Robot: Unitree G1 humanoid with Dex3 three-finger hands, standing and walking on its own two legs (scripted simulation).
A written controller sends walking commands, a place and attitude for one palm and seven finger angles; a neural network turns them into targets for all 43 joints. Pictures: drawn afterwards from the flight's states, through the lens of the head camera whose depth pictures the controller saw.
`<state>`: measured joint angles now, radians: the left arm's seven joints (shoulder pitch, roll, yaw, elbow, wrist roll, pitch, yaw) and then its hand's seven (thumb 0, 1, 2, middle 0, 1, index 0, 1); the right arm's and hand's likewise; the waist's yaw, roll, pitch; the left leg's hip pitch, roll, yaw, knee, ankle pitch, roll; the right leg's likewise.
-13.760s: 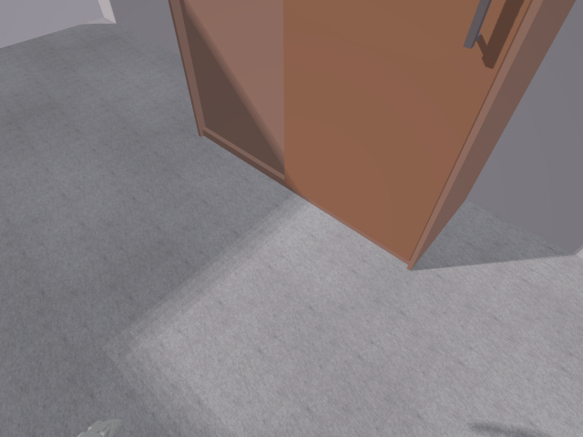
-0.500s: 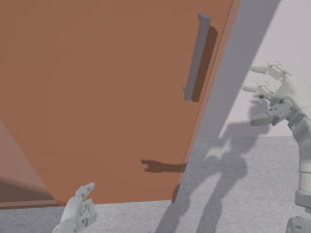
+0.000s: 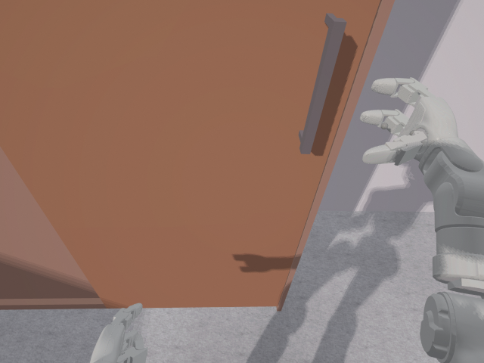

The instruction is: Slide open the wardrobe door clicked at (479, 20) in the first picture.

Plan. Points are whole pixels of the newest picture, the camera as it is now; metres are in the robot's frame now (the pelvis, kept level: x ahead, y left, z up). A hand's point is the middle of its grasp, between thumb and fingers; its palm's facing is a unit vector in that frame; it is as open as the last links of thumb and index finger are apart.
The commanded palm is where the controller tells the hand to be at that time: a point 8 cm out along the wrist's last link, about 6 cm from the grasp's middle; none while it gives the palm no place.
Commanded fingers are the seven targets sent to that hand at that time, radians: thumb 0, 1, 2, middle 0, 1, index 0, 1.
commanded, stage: move the hooked fingers beside the handle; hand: right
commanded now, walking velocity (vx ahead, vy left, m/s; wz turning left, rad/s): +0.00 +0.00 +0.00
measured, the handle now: (316, 91) +0.50 -0.08 +0.25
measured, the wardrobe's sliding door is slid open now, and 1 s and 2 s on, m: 0.00 0.00 0.00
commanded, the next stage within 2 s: feel for the door with the fingertips in 1.10 s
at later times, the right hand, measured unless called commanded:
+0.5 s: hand (355, 108) +0.45 -0.14 +0.24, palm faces -0.07 +1.00 +0.01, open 14.0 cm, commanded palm +0.42 -0.20 +0.24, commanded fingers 0.00 0.50 -0.30 0.30 1.20 0.30 1.20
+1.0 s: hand (358, 113) +0.45 -0.15 +0.24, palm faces -0.06 +1.00 +0.00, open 14.0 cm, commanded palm +0.42 -0.20 +0.24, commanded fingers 0.00 0.50 -0.30 0.30 1.20 0.30 1.20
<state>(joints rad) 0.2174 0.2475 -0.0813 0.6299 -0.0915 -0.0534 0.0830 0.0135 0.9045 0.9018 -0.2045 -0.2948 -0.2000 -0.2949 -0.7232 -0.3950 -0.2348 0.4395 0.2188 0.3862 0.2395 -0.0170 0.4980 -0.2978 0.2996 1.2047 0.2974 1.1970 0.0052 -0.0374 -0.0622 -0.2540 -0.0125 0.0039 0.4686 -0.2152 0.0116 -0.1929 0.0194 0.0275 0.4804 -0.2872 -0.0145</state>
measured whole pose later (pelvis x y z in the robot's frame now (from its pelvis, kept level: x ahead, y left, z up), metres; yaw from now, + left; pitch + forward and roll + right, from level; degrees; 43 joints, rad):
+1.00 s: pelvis +0.01 -0.01 +0.00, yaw +0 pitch +2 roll +0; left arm 0.22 0.24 -0.07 0.63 -0.08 -0.04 0.08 0.01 0.91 0.90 -0.20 -0.29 -0.20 -0.29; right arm -0.86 -0.33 -0.20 0.65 0.18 0.29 0.16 -0.02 0.50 -0.30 0.30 1.20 0.30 1.20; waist 0.02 -0.03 -0.06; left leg -0.26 -0.01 -0.01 0.44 -0.21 0.00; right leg -0.19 0.02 0.02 0.45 -0.29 -0.02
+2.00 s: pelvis +0.00 +0.00 +0.00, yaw +1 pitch +1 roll +0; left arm 0.28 0.25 -0.05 0.68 -0.07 -0.04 0.09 0.01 0.91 0.90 -0.20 -0.29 -0.20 -0.29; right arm -0.93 -0.29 -0.18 0.73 0.16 0.26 0.10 -0.02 0.50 -0.30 0.30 1.20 0.30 1.20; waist 0.04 -0.03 -0.05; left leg -0.26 -0.02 0.00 0.43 -0.19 0.02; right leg -0.20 0.01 0.02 0.45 -0.27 -0.01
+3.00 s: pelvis +0.01 +0.00 +0.00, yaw +1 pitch +1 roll +0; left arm 0.24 0.23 -0.05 0.66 -0.06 -0.02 0.06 0.01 0.91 0.90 -0.20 -0.29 -0.20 -0.29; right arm -0.88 -0.19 -0.12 0.60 0.16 0.30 0.04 -0.02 0.50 -0.30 0.30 1.20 0.30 1.20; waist 0.01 -0.03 -0.07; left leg -0.25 -0.01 -0.01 0.44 -0.21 0.01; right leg -0.18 0.02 0.01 0.44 -0.28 -0.01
